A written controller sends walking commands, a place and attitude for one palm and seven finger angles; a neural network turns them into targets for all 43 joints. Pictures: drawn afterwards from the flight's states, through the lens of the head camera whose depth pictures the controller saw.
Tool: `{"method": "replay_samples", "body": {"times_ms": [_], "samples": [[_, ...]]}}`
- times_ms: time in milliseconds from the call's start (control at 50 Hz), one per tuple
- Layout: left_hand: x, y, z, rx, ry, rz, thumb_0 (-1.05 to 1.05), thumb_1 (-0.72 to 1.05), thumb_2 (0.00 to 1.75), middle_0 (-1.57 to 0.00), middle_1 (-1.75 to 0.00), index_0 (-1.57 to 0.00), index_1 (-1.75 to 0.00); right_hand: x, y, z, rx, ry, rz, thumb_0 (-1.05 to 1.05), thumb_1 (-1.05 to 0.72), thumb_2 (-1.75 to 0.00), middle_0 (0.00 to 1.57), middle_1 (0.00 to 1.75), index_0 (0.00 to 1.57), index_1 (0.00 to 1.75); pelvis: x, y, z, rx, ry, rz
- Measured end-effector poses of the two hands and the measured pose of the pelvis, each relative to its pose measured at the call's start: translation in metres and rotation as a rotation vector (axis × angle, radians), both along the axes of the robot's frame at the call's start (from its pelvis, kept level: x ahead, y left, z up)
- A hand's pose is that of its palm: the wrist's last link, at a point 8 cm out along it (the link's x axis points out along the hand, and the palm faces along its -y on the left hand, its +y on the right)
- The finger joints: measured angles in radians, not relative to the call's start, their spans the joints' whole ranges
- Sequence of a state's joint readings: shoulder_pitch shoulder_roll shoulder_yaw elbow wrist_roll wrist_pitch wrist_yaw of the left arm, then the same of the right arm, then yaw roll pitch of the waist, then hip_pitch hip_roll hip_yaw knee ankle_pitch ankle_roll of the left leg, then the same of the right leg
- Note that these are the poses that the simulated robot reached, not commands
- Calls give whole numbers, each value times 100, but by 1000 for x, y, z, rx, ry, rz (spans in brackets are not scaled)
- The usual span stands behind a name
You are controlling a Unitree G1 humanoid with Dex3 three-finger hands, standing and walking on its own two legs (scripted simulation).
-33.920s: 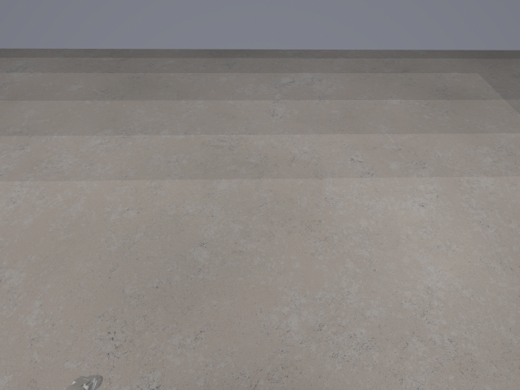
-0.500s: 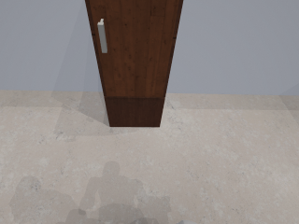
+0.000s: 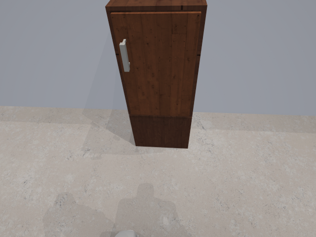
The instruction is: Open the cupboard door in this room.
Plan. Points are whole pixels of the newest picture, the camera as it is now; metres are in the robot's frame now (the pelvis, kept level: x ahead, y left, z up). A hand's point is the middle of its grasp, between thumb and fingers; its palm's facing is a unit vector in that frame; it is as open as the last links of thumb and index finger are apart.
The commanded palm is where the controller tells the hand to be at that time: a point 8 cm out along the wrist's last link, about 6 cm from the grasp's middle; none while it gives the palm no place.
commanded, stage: take the last steps up to it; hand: left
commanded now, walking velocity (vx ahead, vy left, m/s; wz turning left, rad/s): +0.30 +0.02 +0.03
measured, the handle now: (125, 55) +0.84 +0.22 +0.03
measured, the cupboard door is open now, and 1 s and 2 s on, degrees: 0 0 0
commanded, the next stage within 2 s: come to a stop and stand still in 0.62 s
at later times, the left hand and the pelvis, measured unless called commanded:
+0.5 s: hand (89, 213) +0.22 +0.25 -0.17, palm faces +0.04 -0.98 -0.18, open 7.4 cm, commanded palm none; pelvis +0.15 +0.07 -0.01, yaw -1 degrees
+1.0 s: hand (110, 177) +0.35 +0.21 -0.18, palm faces +0.05 -0.97 -0.24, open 7.3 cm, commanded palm none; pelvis +0.29 +0.03 -0.02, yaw -1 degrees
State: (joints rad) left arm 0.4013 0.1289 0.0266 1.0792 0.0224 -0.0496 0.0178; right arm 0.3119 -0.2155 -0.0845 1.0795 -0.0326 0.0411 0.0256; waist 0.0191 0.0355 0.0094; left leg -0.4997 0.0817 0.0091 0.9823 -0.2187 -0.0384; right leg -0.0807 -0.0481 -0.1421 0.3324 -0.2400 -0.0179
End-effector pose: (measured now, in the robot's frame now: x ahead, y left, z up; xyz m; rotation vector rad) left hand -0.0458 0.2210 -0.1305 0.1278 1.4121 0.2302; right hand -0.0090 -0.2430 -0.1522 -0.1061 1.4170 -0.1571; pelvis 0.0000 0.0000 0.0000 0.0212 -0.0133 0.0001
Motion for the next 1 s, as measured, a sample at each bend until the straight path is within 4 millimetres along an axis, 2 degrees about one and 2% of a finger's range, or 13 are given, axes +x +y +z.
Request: {"method": "replay_samples", "body": {"times_ms": [80,160,220,260,300,360,480,600,680,740,820,900,1000], "samples": [[-23,1,-4,-39,92,61,1,91,90,-20,-30,-20,-30,41,17,2,0,-20,51,1,-91,-90,20,30,20,30,18,13,-2,-10,13,17],[-33,10,-14,-82,181,115,1,90,90,-20,-30,-20,-30,100,46,3,-8,-95,111,1,-91,-90,20,30,20,30,42,34,-9,-25,22,30],[-26,23,-28,-112,238,121,1,90,90,-20,-30,-20,-30,144,69,-1,-27,-189,129,1,-91,-90,20,30,20,30,61,52,-21,-28,20,22],[-6,34,-31,-118,248,91,1,90,90,-20,-30,-20,-30,160,81,2,-27,-233,112,1,-91,-90,20,30,20,30,72,59,-20,-23,12,4],[27,46,-30,-113,214,54,1,91,90,-20,-30,-20,-30,170,84,9,-45,-270,60,-1,-93,-90,20,30,20,30,84,64,-16,-24,10,-8],[93,64,-27,-91,100,4,1,91,90,-20,-30,-20,-30,176,81,17,-70,-264,35,-2,-95,-90,21,30,20,30,103,70,-8,-23,12,-11],[236,81,-17,-38,-159,-66,1,91,90,-20,-30,-19,-30,158,81,11,-55,-112,-1,-1,-93,-90,20,30,20,30,146,67,-5,-7,10,-12],[357,65,-6,-4,-292,-167,1,91,90,-20,-30,-19,-30,141,80,-5,-1,61,-83,0,-91,-90,20,30,20,30,196,50,-13,5,2,-25],[412,44,-13,20,-349,-209,1,91,90,-20,-30,-19,-30,147,70,-23,40,161,-115,0,-91,-90,20,30,20,30,235,29,-30,10,-3,-24],[419,31,-16,17,-329,-194,0,91,90,-20,-30,-19,-30,175,56,-26,43,170,-110,1,-91,-90,20,30,20,30,252,20,-30,-5,-14,-22],[404,18,-16,3,-223,-155,0,91,90,-20,-30,-20,-30,233,40,-21,17,86,-72,1,-91,-90,20,30,20,30,271,16,-20,-18,-7,-23],[396,26,-14,25,-159,-110,0,94,90,-21,-30,-20,-30,290,34,-15,-2,-3,-34,1,-91,-90,20,30,20,30,286,16,-14,-16,6,-21],[386,41,-20,21,-117,-67,0,93,90,-21,-30,-20,-30,349,38,-9,-30,-94,20,0,-91,-90,20,30,20,30,294,27,-15,-23,2,-17]]}}
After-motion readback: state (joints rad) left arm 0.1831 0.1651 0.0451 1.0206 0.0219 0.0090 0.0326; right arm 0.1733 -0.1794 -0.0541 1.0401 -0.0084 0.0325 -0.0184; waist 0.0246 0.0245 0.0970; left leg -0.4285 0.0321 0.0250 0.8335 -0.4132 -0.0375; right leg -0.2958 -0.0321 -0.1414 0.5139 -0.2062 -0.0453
